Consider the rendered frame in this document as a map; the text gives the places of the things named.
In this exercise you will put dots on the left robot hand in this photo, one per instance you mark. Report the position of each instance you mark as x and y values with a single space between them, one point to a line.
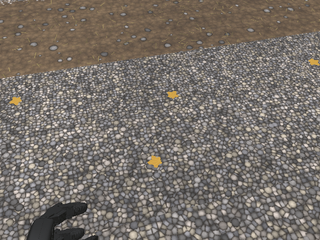
43 228

